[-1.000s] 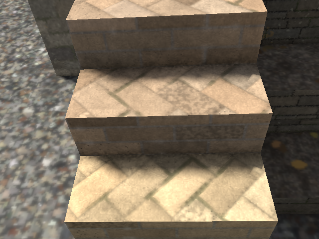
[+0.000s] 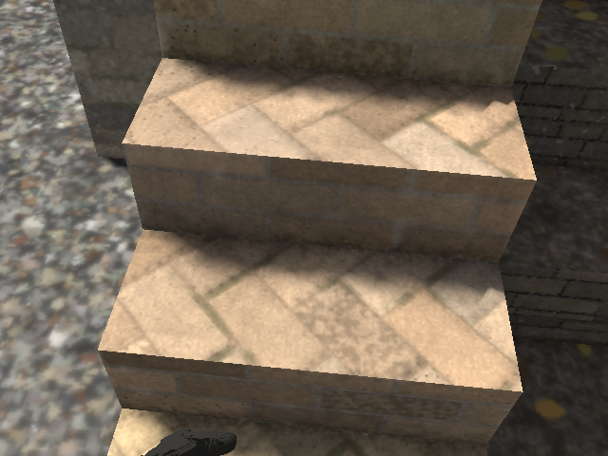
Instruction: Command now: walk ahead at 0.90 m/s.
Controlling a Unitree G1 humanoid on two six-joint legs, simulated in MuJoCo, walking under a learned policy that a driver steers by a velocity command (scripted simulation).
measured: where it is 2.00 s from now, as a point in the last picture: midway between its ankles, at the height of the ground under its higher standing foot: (298, 125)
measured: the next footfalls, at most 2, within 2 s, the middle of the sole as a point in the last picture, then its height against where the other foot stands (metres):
left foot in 0.30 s outside the picture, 0.19 m higher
right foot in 0.86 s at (326, 307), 0.20 m higher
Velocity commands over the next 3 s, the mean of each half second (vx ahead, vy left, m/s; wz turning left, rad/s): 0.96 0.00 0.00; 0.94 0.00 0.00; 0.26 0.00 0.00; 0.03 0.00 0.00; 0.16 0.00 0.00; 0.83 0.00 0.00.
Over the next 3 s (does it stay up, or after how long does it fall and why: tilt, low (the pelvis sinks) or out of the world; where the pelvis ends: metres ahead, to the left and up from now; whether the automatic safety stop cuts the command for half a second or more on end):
stays up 0.91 0.07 0.68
